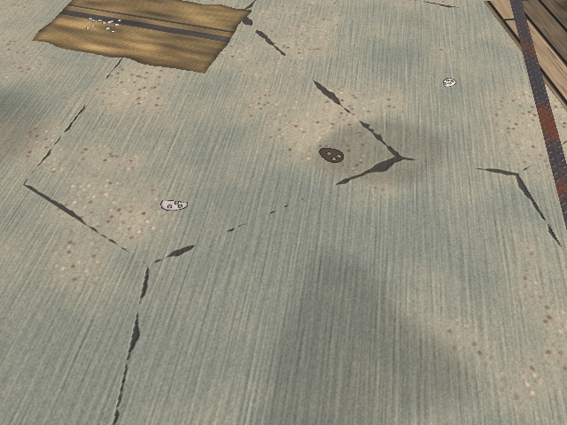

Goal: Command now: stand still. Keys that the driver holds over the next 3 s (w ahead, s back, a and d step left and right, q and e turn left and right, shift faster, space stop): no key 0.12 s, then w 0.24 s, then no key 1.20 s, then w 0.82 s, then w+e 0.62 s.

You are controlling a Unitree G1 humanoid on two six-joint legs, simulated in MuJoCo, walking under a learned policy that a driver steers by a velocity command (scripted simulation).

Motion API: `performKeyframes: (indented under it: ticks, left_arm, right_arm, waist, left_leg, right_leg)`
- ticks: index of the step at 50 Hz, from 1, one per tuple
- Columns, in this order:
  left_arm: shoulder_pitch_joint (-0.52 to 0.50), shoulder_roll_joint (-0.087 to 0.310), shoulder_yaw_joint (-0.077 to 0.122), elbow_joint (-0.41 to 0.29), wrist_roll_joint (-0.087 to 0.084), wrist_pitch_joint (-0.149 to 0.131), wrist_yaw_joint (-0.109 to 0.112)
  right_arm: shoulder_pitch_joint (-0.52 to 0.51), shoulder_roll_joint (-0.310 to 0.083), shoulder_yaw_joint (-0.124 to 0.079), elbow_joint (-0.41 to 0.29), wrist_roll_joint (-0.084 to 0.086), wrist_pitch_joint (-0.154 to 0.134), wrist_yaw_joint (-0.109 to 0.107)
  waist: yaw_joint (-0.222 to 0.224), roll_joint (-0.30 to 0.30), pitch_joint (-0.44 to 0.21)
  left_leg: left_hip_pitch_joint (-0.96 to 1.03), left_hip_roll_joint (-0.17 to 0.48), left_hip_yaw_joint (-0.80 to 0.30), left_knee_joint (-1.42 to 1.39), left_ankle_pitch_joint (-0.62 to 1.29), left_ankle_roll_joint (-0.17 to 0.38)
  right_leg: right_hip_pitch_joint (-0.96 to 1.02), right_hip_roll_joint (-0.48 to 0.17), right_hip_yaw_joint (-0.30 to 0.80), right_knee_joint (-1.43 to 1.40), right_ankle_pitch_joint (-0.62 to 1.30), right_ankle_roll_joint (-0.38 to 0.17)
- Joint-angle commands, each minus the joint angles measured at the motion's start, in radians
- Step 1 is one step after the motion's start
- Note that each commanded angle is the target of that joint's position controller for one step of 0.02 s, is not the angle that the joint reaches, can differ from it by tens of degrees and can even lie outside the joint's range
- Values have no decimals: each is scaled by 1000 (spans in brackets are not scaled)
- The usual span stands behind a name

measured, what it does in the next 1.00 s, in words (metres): walks ahead: right foot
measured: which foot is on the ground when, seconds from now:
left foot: down 0.00-1.00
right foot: down 0.00-0.40, up 0.42-0.72, down 0.74-1.00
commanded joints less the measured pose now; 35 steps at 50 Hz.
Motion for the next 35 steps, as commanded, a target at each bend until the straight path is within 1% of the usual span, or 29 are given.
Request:
performKeyframes:
  ticks: [1,6,7,8,9,10,11,12,13,14,15,16,17,18,19,20,21,22,23,24,25,26,27,29,30,31,32,33,35]
  left_arm:
    - [79,85,13,-12,0,-4,2]
    - [91,82,12,-13,-1,-5,2]
    - [113,78,12,-2,-3,-3,3]
    - [120,96,19,-2,-10,0,6]
    - [111,121,28,-14,-15,1,9]
    - [122,137,34,-23,-21,-2,11]
    - [158,163,43,-23,-27,-11,10]
    - [168,200,57,-25,-33,-22,8]
    - [163,207,63,-30,-31,-33,6]
    - [150,193,61,-39,-24,-45,3]
    - [130,181,59,-50,-25,-53,-2]
    - [105,177,59,-59,-32,-55,-7]
    - [69,181,60,-69,-38,-52,-11]
    - [55,183,60,-76,-39,-48,-16]
    - [34,184,57,-88,-33,-49,-16]
    - [-2,143,44,-114,-21,-54,-16]
    - [31,62,26,-136,-20,-69,-8]
    - [40,88,34,-125,-36,-77,-9]
    - [30,101,37,-123,-45,-78,-15]
    - [18,109,42,-118,-35,-75,-17]
    - [3,121,53,-119,-27,-70,-14]
    - [-7,130,62,-120,-25,-60,-14]
    - [-11,112,61,-120,-26,-51,-16]
    - [-51,63,50,-132,-27,-38,-17]
    - [-93,48,42,-146,-24,-36,-15]
    - [-132,48,38,-158,-23,-33,-13]
    - [-153,62,38,-163,-21,-27,-13]
    - [-157,77,39,-163,-22,-21,-13]
    - [-153,95,42,-155,-20,-11,-15]
  right_arm:
    - [25,-94,-12,-22,0,-6,-3]
    - [35,-91,-11,-22,1,-7,-4]
    - [53,-82,-9,-12,1,-6,-4]
    - [59,-88,-13,-10,7,-5,-5]
    - [57,-94,-17,-14,12,-7,-5]
    - [32,-94,-18,-29,12,-16,-3]
    - [-5,-75,-15,-50,13,-32,3]
    - [-29,-52,-10,-68,18,-50,13]
    - [-54,-52,-10,-84,20,-67,23]
    - [-65,-57,-12,-98,26,-81,32]
    - [-63,-63,-13,-107,33,-93,38]
    - [-44,-68,-16,-106,38,-103,43]
    - [11,-65,-20,-86,39,-110,47]
    - [110,-71,-32,-38,35,-109,47]
    - [208,-93,-48,-4,25,-103,46]
    - [336,-176,-72,12,14,-100,39]
    - [428,-267,-82,14,3,-105,46]
    - [362,-190,-52,1,-7,-119,45]
    - [272,-151,-39,-31,-3,-126,42]
    - [196,-133,-29,-56,-1,-124,46]
    - [157,-116,-21,-68,1,-117,47]
    - [147,-86,-9,-69,-1,-109,44]
    - [162,-72,-1,-61,-10,-104,39]
    - [164,-80,9,-56,-23,-99,25]
    - [150,-107,8,-61,-25,-96,18]
    - [147,-138,2,-63,-22,-91,13]
    - [157,-160,-4,-60,-18,-86,11]
    - [161,-166,-6,-58,-12,-81,11]
    - [139,-150,-6,-57,6,-74,13]
  waist:
    - [0,-6,16]
    - [0,-6,16]
    - [2,-12,-6]
    - [3,-29,10]
    - [7,-57,46]
    - [20,-76,92]
    - [41,-120,123]
    - [48,-182,150]
    - [50,-186,180]
    - [43,-177,191]
    - [31,-163,187]
    - [11,-146,170]
    - [-25,-129,143]
    - [-60,-109,100]
    - [-99,-83,58]
    - [-142,117,-3]
    - [-139,348,-91]
    - [-87,206,-67]
    - [-51,126,-23]
    - [-21,71,-21]
    - [-6,52,-2]
    - [6,67,3]
    - [12,83,-1]
    - [26,84,-8]
    - [24,87,-14]
    - [15,94,-25]
    - [7,100,-43]
    - [6,105,-56]
    - [23,99,-47]
  left_leg:
    - [93,20,-21,-58,139,36]
    - [93,20,-21,-56,144,36]
    - [99,4,-4,-48,36,37]
    - [73,-24,25,-15,-138,42]
    - [9,-45,46,20,-300,48]
    - [-72,-48,50,62,-369,55]
    - [-152,-50,66,144,-332,55]
    - [-219,-41,77,253,-237,59]
    - [-279,3,39,328,-214,75]
    - [-331,30,13,364,-254,89]
    - [-347,47,2,330,-289,101]
    - [-291,46,12,232,-280,110]
    - [-137,16,59,98,-207,110]
    - [66,-43,113,28,-82,93]
    - [214,-57,92,13,-9,84]
    - [338,120,-170,-104,42,134]
    - [457,355,-592,-259,247,288]
    - [398,401,-618,-238,370,320]
    - [336,375,-468,-196,492,295]
    - [283,316,-328,-192,538,251]
    - [246,271,-237,-202,560,213]
    - [212,226,-166,-218,578,183]
    - [192,197,-120,-220,627,169]
    - [166,164,-52,-208,723,167]
    - [145,154,-28,-197,748,168]
    - [137,156,-21,-186,769,174]
    - [137,167,-28,-174,780,182]
    - [137,179,-39,-168,767,188]
    - [114,182,-52,-146,678,180]
  right_leg:
    - [-133,-27,25,-115,110,-16]
    - [-133,-27,25,-115,116,-17]
    - [-123,-20,19,-122,10,-23]
    - [-139,-19,30,-128,-151,-45]
    - [-160,-40,69,-146,-319,-75]
    - [-172,-86,136,-185,-446,-109]
    - [-147,-165,246,-243,-523,-153]
    - [-119,-266,379,-307,-551,-205]
    - [-113,-333,459,-335,-516,-241]
    - [-83,-353,475,-330,-437,-249]
    - [-47,-342,442,-310,-352,-233]
    - [-42,-310,375,-280,-282,-203]
    - [-100,-255,284,-240,-223,-169]
    - [-188,-197,210,-176,-152,-145]
    - [-251,-143,142,-47,66,-113]
    - [-353,-36,10,300,164,-41]
    - [-535,85,-8,608,-197,11]
    - [-567,36,118,798,-259,1]
    - [-584,0,133,861,-200,-16]
    - [-558,-41,110,828,-127,-27]
    - [-541,-67,92,755,-66,-35]
    - [-496,-78,71,688,-27,-35]
    - [-454,-72,54,623,11,-31]
    - [-382,-64,37,426,64,-11]
    - [-335,-54,28,323,85,-4]
    - [-299,-40,12,251,90,4]
    - [-264,-29,0,211,99,8]
    - [-233,-25,-3,180,123,7]
    - [-162,-20,-4,88,211,-16]
Next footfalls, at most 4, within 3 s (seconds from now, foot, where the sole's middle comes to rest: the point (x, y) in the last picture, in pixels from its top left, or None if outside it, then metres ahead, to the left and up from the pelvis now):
0.74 right None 0.26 -0.08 -0.77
2.38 left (243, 363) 0.66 0.13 -0.77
2.96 right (344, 271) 0.93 -0.14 -0.77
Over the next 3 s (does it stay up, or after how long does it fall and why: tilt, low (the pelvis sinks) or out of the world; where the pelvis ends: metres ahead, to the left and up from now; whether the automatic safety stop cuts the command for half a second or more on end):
stays up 0.81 -0.03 -0.03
